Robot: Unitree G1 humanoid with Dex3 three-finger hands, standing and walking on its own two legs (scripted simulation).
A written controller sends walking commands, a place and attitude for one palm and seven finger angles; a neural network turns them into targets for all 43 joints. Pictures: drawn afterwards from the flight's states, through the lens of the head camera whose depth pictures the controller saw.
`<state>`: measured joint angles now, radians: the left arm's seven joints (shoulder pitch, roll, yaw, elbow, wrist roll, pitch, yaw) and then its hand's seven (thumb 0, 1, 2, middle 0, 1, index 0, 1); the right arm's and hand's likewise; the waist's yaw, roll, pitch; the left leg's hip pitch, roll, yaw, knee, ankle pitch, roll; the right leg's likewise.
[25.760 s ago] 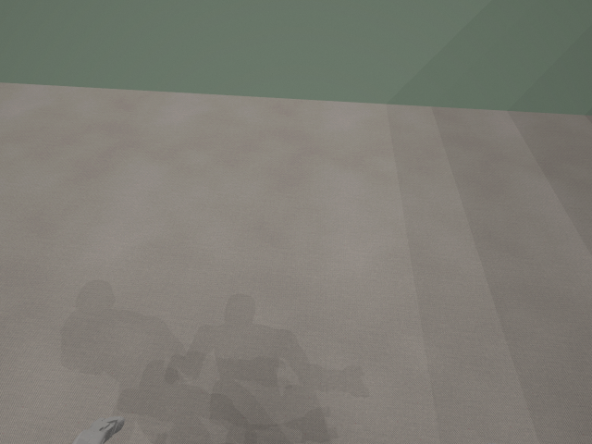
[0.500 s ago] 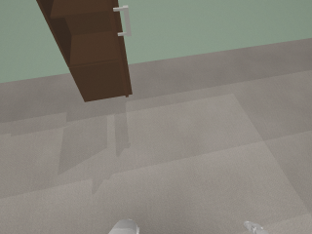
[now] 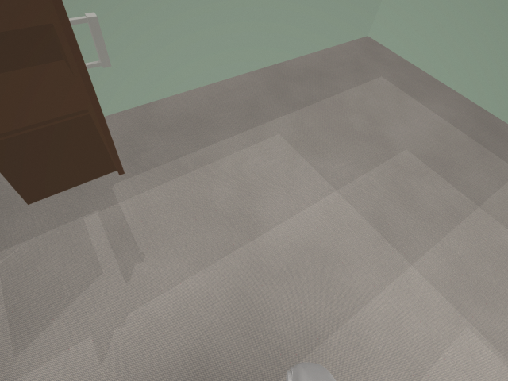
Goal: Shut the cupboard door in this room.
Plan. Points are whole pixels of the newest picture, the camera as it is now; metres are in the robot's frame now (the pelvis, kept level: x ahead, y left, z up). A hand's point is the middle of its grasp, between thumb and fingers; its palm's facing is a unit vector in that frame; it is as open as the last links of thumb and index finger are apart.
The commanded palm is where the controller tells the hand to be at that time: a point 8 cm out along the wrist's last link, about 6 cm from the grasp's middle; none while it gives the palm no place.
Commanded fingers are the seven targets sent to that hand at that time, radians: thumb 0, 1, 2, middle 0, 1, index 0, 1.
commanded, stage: walk to a spot facing it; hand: left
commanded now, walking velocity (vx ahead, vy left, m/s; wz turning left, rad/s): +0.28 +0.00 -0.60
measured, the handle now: (90, 43) +0.79 +0.46 +0.05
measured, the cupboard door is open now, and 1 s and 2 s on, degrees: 87 87 87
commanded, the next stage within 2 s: turn to face it in 1.74 s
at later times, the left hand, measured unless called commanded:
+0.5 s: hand (210, 348) +0.19 +0.08 -0.16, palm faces -0.29 -0.93 -0.23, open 7.4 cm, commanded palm none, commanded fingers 0.00 0.90 0.90 -0.20 -0.30 -0.20 -0.30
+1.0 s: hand (223, 240) +0.42 +0.08 -0.18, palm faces -0.38 -0.91 -0.17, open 7.4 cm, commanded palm none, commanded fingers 0.00 0.90 0.90 -0.20 -0.30 -0.20 -0.30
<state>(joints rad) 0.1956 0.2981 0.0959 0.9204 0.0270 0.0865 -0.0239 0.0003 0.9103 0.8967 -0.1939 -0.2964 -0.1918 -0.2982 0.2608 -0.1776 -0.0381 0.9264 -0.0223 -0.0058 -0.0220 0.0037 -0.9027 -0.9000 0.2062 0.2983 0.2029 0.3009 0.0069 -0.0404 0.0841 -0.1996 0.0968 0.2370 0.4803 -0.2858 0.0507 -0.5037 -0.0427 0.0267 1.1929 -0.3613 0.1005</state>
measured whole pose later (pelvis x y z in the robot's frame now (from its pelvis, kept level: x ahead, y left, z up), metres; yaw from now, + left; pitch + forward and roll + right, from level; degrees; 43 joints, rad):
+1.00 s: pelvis +0.31 -0.07 +0.00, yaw -26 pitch -1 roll -2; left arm 0.24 0.21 0.07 1.04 0.03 0.00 -0.01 0.00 0.91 0.90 -0.19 -0.30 -0.19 -0.30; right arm 0.28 -0.17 -0.05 1.03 -0.02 -0.08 -0.02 -0.01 -0.94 -0.90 0.21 0.30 0.20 0.30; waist 0.02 -0.03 0.05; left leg -0.18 0.04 0.23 0.44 -0.25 0.08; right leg -0.58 -0.07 0.01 1.27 -0.20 0.01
